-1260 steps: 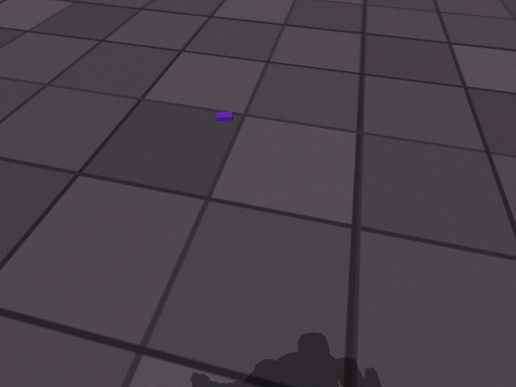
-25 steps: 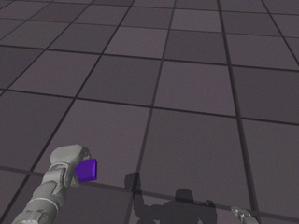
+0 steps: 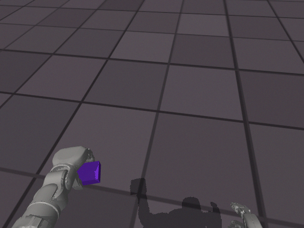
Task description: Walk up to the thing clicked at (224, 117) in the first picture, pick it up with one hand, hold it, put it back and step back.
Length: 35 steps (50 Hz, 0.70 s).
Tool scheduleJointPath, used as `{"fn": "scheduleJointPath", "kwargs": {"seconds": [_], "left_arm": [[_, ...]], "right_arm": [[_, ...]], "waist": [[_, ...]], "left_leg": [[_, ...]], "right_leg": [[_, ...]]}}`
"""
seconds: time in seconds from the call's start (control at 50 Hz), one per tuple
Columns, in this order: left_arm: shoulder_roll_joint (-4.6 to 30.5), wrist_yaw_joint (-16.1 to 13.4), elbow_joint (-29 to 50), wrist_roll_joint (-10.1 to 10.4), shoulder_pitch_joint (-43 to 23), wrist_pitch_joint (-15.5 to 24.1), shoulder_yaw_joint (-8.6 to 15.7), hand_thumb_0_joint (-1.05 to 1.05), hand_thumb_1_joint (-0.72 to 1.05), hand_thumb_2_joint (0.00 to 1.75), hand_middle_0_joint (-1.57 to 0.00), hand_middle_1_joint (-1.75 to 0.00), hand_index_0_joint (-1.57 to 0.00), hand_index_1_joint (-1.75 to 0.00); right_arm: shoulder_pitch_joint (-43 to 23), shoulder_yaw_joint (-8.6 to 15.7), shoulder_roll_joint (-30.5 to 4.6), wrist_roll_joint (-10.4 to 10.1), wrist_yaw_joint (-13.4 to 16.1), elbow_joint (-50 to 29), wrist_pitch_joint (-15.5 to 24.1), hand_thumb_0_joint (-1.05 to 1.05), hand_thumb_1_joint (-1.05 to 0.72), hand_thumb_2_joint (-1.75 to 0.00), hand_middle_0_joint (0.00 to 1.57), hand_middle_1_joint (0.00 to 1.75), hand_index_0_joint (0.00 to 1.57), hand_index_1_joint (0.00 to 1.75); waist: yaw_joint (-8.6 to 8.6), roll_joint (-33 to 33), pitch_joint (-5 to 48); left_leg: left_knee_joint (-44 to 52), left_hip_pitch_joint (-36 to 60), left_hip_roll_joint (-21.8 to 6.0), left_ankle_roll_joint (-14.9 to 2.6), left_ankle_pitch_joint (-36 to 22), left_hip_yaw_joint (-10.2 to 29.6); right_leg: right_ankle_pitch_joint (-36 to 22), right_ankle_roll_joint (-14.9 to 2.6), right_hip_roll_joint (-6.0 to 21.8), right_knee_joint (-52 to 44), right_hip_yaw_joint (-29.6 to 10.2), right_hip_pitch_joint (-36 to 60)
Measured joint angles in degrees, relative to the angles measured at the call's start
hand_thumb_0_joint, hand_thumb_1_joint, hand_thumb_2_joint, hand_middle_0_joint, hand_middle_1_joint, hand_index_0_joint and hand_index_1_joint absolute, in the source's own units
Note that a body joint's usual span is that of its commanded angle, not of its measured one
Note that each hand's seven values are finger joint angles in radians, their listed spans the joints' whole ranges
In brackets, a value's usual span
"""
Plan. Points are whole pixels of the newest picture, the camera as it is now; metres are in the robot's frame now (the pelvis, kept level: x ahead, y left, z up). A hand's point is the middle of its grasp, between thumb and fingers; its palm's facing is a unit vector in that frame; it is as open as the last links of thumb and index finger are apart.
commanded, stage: hold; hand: left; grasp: from above
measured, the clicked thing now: (83, 174) +0.31 +0.22 -0.08
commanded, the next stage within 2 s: crouch in 0.56 s
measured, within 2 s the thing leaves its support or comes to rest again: neither
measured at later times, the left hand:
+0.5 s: hand (76, 168) +0.31 +0.23 -0.04, palm faces -0.42 -0.07 -0.90, open 8.8 cm
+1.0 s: hand (80, 178) +0.30 +0.23 -0.09, palm faces -0.47 -0.04 -0.88, open 8.8 cm
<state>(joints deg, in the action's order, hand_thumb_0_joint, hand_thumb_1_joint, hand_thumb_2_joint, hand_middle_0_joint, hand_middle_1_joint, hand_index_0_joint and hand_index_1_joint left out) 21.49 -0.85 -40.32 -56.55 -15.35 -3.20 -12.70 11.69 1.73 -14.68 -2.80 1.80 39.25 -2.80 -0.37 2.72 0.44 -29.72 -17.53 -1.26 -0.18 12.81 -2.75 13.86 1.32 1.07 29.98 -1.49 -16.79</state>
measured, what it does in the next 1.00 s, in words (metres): stands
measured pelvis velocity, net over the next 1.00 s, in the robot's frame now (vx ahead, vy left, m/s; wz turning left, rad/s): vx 0.01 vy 0.00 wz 0.02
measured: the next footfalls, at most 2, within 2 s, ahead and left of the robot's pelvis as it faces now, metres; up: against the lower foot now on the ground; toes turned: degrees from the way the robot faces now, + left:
none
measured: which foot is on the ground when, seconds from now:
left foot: down 0.00-1.00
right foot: down 0.00-1.00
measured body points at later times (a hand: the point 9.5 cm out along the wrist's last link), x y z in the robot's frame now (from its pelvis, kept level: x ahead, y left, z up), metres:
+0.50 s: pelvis +0.01 +0.00 +0.00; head +0.02 -0.02 +0.45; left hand +0.33 +0.23 +0.01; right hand +0.15 -0.26 -0.12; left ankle +0.03 +0.12 -0.73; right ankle +0.02 -0.14 -0.73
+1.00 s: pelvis +0.01 +0.00 +0.00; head +0.06 -0.01 +0.44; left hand +0.32 +0.23 -0.04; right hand +0.14 -0.26 -0.12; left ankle +0.03 +0.12 -0.73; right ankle +0.02 -0.14 -0.73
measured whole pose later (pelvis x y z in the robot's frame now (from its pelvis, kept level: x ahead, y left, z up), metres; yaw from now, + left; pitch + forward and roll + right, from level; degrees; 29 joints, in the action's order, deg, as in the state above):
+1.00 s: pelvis +0.01 +0.00 +0.00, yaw +1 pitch +5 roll +0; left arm 19.8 -10.3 -50.8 -61.1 -17.5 -0.7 -11.8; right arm 11.1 3.0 -14.0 -1.8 0.7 40.3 -3.6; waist -1.2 0.8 0.3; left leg -33.1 -23.0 -1.1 0.0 14.9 -1.6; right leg 16.1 1.2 1.2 32.9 -0.5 -21.6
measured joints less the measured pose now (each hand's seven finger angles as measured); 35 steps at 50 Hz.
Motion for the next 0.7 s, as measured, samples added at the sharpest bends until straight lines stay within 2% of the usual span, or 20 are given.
{"fn": "scheduleJointPath", "kwargs": {"seconds": [0.2, 0.34, 0.48, 0.62, 0.7], "left_arm": [[0.30, 1.52, 1.39, 0.06, 0.93, 0.82, 0.44, 0.00, 0.19, 0.24, -0.89, -0.21, -0.89, -0.21], [0.00, 0.08, 0.91, -0.80, 1.02, 1.14, 0.07, 0.00, 0.19, 0.25, -0.90, -0.21, -0.90, -0.21], [-0.26, -1.47, -0.38, -0.72, -0.31, 0.20, 0.39, 0.00, 0.18, 0.25, -0.90, -0.22, -0.90, -0.21], [-0.03, 0.54, 0.70, 0.18, 0.28, -0.03, 0.83, 0.00, 0.18, 0.25, -0.90, -0.22, -0.89, -0.22], [0.26, 1.82, 1.83, -0.27, 1.37, 0.97, 0.72, 0.00, 0.19, 0.25, -0.90, -0.22, -0.89, -0.22]], "right_arm": [[-0.41, -0.22, 0.26, -0.19, 0.30, -0.58, 0.03, 0.01, -0.90, -0.90, 0.20, 0.30, 0.20, 0.30], [-0.50, 0.01, 0.27, -0.05, 0.33, 0.16, 0.00, 0.01, -0.90, -0.90, 0.20, 0.30, 0.20, 0.30], [-0.34, 0.45, 0.21, 0.03, 0.20, 1.28, -0.07, 0.01, -0.90, -0.90, 0.20, 0.30, 0.20, 0.30], [0.07, 0.75, 0.17, -0.22, 0.14, 0.55, -0.49, 0.01, -0.90, -0.90, 0.20, 0.30, 0.20, 0.30], [0.13, 0.74, 0.15, -0.31, 0.35, -0.03, -0.74, 0.01, -0.90, -0.90, 0.20, 0.30, 0.20, 0.30]], "waist": [[0.13, -0.09, -0.58], [0.45, -0.25, -0.78], [0.39, -0.14, -0.20], [-0.04, -0.14, 0.00], [-0.03, -0.24, -0.19]], "left_leg": [[0.98, 0.68, 0.08, 0.02, -0.28, -0.14], [1.07, 0.63, 0.09, 0.10, -0.09, 0.08], [1.14, 0.88, 0.00, 0.16, 0.25, 0.24], [1.62, 1.49, -0.01, 0.13, 0.42, 0.13], [1.77, 1.62, 0.02, 0.10, 0.51, 0.06]], "right_leg": [[-0.20, -0.02, 0.06, -0.75, -0.13, 0.53], [0.04, -0.08, 0.07, -0.89, 0.09, 0.59], [0.26, -0.11, -0.02, -1.26, 0.25, 1.02], [0.35, -0.10, -0.03, -1.82, 0.16, 1.62], [0.43, -0.08, -0.01, -1.94, 0.09, 1.72]]}}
